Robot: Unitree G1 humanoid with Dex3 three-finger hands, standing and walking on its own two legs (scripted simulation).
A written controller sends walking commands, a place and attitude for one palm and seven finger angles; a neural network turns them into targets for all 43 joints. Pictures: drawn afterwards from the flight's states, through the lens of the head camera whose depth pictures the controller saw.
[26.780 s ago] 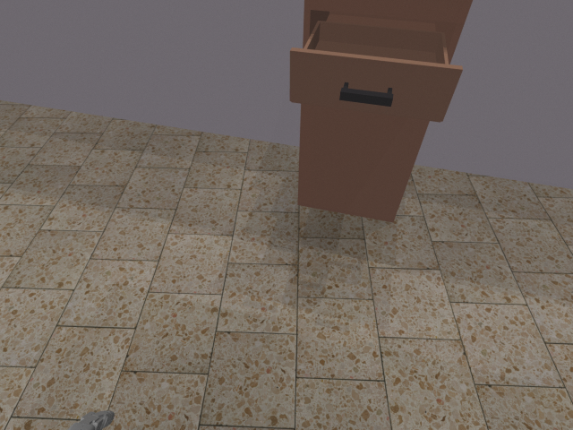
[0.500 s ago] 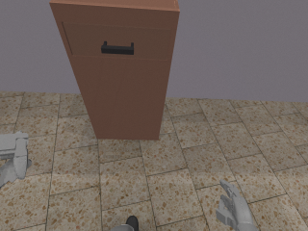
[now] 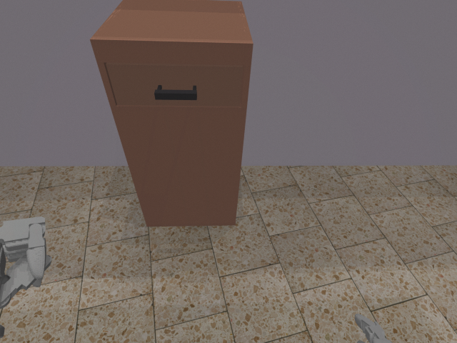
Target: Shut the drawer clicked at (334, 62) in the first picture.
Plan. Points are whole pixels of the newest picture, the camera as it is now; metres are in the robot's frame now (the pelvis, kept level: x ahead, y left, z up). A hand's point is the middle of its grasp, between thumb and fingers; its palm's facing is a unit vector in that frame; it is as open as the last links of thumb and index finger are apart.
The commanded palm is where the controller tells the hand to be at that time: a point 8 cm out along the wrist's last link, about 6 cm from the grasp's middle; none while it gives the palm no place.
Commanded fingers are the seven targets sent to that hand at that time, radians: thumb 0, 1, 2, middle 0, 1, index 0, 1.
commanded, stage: stop stepping back and stand still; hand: left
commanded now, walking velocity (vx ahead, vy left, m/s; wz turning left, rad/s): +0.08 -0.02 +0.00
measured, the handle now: (176, 91) +0.81 +0.21 +0.03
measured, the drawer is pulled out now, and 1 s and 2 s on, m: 0.00 0.00 0.00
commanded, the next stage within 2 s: let the arm hang, fingers relaxed in 0.20 s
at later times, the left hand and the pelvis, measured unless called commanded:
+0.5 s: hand out of the picture +0.15 +0.22 -0.12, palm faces +0.09 -0.95 -0.29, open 3.1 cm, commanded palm none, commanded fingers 0.00 0.90 0.90 -0.96 -1.12 -0.96 -1.12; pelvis +0.01 +0.00 -0.01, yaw +2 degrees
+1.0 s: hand out of the picture -0.07 +0.18 -0.16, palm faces +0.06 -0.98 -0.20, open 6.5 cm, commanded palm none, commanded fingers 0.00 0.90 0.90 -0.20 -0.30 -0.20 -0.30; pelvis -0.01 +0.01 +0.01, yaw +2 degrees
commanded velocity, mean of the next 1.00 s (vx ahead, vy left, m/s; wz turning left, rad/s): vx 0.00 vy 0.00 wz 0.00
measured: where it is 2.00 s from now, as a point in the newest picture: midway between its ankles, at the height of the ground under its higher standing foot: outside the picture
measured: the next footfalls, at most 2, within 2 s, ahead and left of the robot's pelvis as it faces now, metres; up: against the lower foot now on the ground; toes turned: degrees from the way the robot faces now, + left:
none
